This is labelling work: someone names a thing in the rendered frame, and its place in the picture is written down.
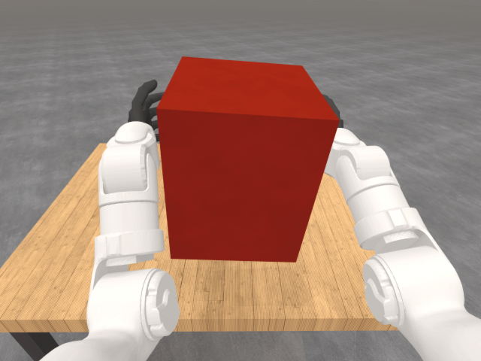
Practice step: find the left robot forearm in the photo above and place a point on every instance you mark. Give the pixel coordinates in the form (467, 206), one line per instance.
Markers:
(128, 197)

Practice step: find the robot left hand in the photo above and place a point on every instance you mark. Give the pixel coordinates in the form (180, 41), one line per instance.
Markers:
(141, 103)

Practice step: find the robot left upper arm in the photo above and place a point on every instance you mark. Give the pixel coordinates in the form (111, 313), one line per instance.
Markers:
(129, 312)

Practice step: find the right robot forearm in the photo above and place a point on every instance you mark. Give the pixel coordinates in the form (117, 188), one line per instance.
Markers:
(384, 222)

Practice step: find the table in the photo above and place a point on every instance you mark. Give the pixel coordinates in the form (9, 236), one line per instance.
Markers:
(45, 283)

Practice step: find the robot right hand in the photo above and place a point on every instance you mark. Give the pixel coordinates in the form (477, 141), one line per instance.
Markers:
(334, 108)

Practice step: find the robot right upper arm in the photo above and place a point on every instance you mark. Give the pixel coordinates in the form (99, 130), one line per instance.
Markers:
(416, 291)

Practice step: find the carton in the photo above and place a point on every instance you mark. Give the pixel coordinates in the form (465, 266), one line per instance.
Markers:
(244, 146)

